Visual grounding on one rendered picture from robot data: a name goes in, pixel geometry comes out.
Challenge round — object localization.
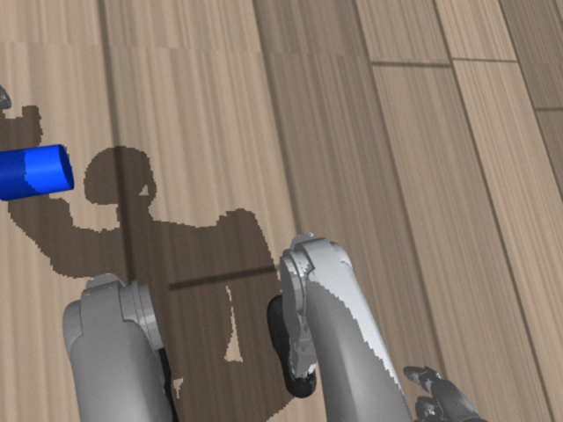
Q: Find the left robot foot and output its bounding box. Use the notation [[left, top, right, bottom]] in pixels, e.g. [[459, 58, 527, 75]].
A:
[[158, 347, 179, 422]]

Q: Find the right robot hand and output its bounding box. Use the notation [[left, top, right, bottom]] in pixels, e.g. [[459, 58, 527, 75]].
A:
[[403, 366, 481, 422]]

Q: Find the right robot foot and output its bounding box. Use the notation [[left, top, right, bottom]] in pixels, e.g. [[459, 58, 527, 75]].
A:
[[267, 295, 317, 398]]

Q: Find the can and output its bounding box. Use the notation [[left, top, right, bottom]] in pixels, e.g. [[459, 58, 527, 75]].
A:
[[0, 144, 74, 201]]

